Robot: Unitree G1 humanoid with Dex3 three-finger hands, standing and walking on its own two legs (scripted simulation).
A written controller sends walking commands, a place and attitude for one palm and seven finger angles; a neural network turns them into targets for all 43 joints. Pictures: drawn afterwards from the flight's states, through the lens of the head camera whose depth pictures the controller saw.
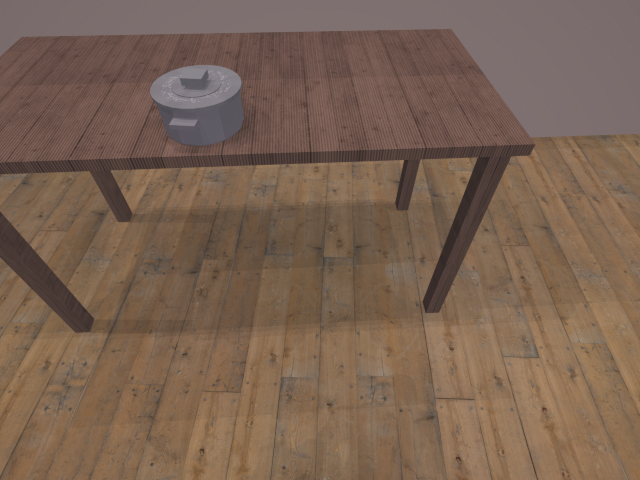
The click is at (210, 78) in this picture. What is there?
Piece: lid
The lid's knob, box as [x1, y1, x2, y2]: [180, 68, 208, 86]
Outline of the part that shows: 186,68 180,77 181,84 202,86 208,76 206,69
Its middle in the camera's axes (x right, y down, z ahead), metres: -0.27 -0.34 +0.81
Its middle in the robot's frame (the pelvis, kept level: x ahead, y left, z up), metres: +0.83 +0.31 +0.09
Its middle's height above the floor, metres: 0.87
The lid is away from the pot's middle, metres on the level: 0.00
